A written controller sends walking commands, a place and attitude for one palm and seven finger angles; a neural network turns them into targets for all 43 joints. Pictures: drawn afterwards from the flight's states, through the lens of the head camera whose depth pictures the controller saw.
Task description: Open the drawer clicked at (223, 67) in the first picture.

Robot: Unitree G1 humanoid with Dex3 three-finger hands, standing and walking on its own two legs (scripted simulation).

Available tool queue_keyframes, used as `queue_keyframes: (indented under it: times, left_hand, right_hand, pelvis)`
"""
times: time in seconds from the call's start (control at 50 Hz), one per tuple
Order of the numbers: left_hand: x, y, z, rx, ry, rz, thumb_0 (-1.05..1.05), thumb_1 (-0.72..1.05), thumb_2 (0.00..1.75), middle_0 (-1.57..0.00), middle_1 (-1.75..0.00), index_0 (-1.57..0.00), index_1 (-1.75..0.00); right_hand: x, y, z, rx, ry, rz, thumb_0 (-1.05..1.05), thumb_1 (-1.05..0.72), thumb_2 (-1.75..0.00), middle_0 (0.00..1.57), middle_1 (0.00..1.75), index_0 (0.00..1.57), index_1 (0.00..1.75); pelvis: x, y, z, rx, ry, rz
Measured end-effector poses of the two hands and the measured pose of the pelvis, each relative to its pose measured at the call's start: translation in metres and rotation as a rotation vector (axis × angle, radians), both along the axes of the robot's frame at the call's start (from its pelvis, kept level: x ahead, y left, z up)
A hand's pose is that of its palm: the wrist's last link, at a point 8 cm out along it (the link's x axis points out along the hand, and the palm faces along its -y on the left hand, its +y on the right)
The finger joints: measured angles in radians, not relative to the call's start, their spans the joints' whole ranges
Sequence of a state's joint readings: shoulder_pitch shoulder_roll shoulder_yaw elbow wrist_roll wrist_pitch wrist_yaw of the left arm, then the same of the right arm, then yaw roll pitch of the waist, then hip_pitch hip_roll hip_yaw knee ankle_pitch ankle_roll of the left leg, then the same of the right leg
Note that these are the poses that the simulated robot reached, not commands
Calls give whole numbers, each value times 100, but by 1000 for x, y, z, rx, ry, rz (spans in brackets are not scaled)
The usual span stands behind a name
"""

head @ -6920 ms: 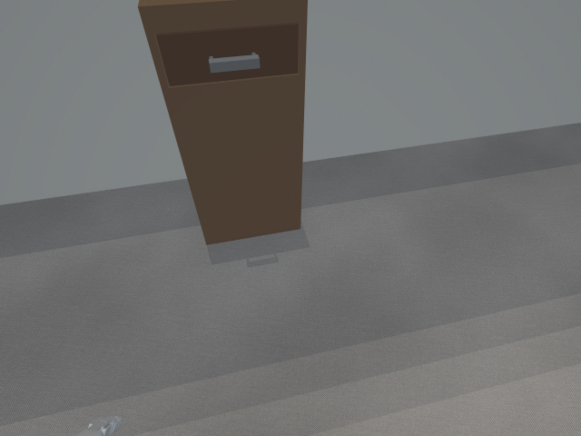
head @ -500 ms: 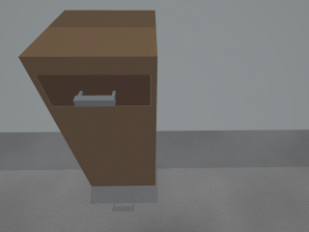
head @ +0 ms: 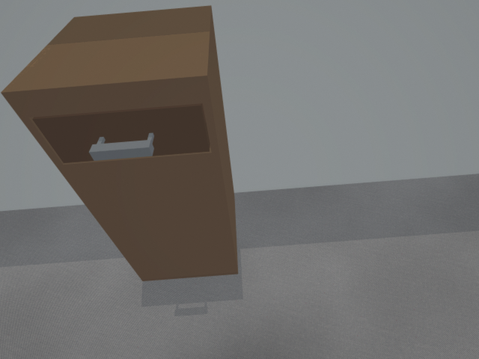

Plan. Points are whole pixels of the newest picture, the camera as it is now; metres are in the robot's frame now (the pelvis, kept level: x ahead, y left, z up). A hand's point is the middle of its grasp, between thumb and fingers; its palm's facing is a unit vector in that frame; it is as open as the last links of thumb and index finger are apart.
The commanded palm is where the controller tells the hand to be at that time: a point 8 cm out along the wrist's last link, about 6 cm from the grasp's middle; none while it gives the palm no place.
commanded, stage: come to a stop and stand still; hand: left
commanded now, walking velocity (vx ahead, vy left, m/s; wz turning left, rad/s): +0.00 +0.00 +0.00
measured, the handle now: (124, 144) +0.55 +0.31 +0.04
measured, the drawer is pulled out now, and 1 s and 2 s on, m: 0.00 0.00 0.00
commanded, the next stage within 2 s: look again from close up in 1.36 s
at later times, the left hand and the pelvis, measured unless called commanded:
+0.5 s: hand out of the picture -0.05 +0.16 -0.17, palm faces +0.09 -0.98 -0.18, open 7.4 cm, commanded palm none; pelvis -0.04 +0.00 +0.01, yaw +1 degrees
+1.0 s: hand out of the picture -0.05 +0.20 -0.17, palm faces +0.06 -0.99 -0.15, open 7.4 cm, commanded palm none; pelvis -0.03 +0.05 +0.01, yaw +0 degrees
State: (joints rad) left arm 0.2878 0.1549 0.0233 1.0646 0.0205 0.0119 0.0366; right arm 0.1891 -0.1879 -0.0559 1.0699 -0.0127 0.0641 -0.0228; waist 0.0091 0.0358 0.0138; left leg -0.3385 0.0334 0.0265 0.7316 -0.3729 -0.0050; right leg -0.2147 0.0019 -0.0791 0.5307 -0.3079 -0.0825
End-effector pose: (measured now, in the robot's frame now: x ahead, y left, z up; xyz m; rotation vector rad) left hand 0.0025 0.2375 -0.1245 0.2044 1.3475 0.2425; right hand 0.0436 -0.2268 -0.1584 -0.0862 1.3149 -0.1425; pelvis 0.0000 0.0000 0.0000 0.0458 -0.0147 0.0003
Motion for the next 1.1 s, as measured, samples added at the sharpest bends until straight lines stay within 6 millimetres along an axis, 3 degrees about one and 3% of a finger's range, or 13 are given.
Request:
queue_keyframes:
  times: [0.06,0.18,0.36,0.62,0.8,1.1]
  left_hand:
    - [4,-14,-2,-27,-18,-12,1,90,90,-20,-30,-19,-30]
    - [-1,-21,-11,-44,-32,15,2,94,90,-20,-30,-20,-30]
    - [-33,-25,-14,-80,6,41,1,93,90,-20,-30,-20,-30]
    - [-70,-19,-19,-137,75,45,1,91,90,-20,-30,-20,-30]
    - [-73,-4,-20,-149,92,36,1,91,90,-20,-30,-20,-30]
    - [-54,17,-20,-141,85,14,1,91,90,-20,-30,-19,-30]
  right_hand:
    - [-17,-8,2,-11,28,-7,0,-91,-90,19,30,20,30]
    - [-52,-12,1,-35,100,21,0,-91,-90,19,30,20,30]
    - [-96,0,10,-30,162,27,0,-91,-90,19,30,20,30]
    - [-141,34,17,-16,213,-7,0,-91,-90,19,30,20,30]
    - [-141,63,18,0,207,-21,0,-91,-90,19,30,20,30]
    - [-93,81,15,-9,112,-11,0,-91,-90,20,30,20,30]
  pelvis:
    - [-4,-6,2,-6,10,6]
    - [-14,-13,-2,-45,17,38]
    - [-30,-13,3,-51,-13,25]
    - [-42,12,6,-51,-5,10]
    - [-39,32,6,-47,5,4]
    - [-23,53,6,-49,3,-5]
